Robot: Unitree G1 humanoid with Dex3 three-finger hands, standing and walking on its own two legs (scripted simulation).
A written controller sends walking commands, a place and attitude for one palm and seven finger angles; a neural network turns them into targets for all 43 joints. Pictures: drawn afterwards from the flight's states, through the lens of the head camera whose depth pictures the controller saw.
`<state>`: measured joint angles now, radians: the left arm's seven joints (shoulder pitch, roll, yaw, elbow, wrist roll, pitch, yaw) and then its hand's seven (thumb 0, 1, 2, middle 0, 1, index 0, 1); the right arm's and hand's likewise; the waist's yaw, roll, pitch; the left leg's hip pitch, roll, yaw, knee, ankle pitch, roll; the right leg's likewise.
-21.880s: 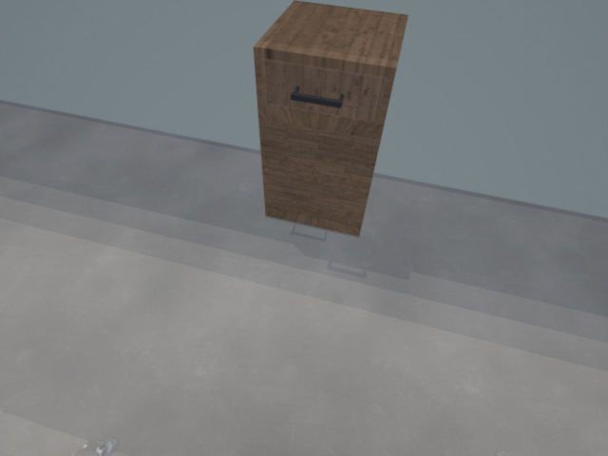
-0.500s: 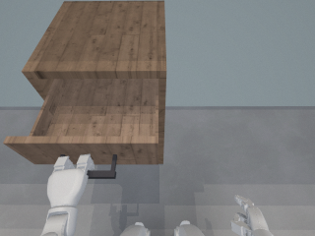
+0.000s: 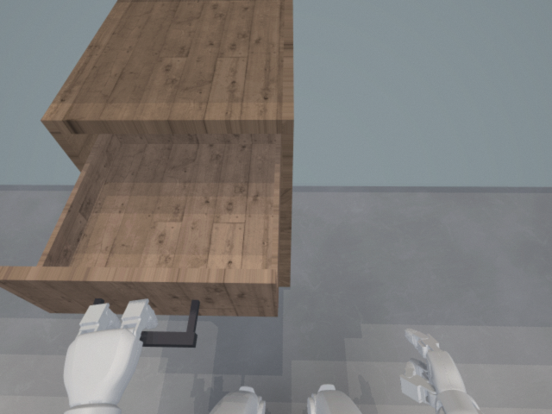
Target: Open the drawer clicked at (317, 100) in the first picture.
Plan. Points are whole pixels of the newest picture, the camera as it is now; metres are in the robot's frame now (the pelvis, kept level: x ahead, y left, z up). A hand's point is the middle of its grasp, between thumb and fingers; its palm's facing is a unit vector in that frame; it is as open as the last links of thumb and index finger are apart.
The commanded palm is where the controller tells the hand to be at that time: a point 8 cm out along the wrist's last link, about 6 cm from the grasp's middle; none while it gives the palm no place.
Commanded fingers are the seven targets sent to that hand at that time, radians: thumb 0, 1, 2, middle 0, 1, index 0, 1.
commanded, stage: pull the drawer open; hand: left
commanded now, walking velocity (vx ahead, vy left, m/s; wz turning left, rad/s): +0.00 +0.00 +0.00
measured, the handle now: (141, 323) +0.24 +0.22 -0.02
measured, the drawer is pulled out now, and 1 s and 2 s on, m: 0.28 0.30 0.30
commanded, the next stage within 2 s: open the thumb to release the handle in 0.42 s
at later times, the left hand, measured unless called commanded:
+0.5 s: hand (116, 389) +0.16 +0.24 -0.04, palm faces -0.09 -0.09 -0.99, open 5.4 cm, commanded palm +0.14 +0.24 +0.01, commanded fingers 0.00 0.90 0.90 -0.40 -1.35 -0.40 -1.35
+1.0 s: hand (117, 390) +0.16 +0.24 -0.04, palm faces -0.05 -0.07 -1.00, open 11.8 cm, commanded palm +0.13 +0.24 +0.01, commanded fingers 0.00 -0.50 0.30 -0.30 -1.20 -0.30 -1.20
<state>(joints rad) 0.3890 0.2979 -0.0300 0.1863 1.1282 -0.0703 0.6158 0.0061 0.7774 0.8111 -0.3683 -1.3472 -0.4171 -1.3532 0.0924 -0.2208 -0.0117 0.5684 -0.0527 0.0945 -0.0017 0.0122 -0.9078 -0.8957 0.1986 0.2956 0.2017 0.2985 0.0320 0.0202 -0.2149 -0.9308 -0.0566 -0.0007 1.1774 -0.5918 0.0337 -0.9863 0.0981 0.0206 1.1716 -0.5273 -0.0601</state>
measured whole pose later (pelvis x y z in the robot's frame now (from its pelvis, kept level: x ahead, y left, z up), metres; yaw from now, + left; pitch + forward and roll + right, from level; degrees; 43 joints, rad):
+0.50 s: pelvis +0.00 -0.01 -0.01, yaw +0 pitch +21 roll +1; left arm 0.55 0.33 0.02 0.05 1.11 -0.16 0.59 0.01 0.75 0.78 -0.33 -1.35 -0.42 -1.35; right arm 0.08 -0.21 0.00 0.53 -0.07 0.09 0.01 0.01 -0.91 -0.90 0.20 0.30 0.20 0.30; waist 0.05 0.02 -0.23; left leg -0.98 -0.06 0.00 1.23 -0.62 0.03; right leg -1.05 0.10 0.02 1.23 -0.55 -0.07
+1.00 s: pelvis -0.01 -0.01 -0.01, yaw +1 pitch +20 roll +1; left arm 0.46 0.33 0.00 0.13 1.11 -0.13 0.61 0.00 -0.18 0.44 -0.34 -1.24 -0.34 -1.24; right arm 0.09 -0.22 0.00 0.55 -0.06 0.10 -0.02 0.01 -0.91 -0.90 0.20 0.30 0.20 0.30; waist 0.05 0.02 -0.22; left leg -0.98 -0.06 -0.02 1.22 -0.59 0.01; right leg -1.04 0.09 0.00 1.22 -0.53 -0.08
